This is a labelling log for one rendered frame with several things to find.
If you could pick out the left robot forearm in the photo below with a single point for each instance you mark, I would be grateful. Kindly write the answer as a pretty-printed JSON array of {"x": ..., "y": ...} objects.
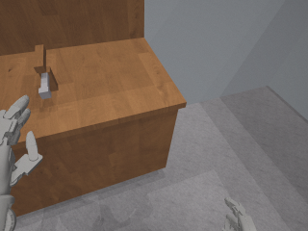
[{"x": 7, "y": 215}]

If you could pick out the left robot hand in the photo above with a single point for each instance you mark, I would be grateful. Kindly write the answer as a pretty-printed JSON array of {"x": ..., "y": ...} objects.
[{"x": 11, "y": 121}]

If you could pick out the right robot hand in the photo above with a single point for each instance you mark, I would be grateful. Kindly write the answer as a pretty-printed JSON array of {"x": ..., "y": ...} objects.
[{"x": 243, "y": 223}]

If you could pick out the tap lever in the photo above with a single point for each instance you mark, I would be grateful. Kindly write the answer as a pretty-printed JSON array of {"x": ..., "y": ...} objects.
[{"x": 44, "y": 90}]

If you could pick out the counter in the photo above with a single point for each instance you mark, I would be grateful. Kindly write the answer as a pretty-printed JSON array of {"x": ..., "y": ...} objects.
[{"x": 113, "y": 106}]

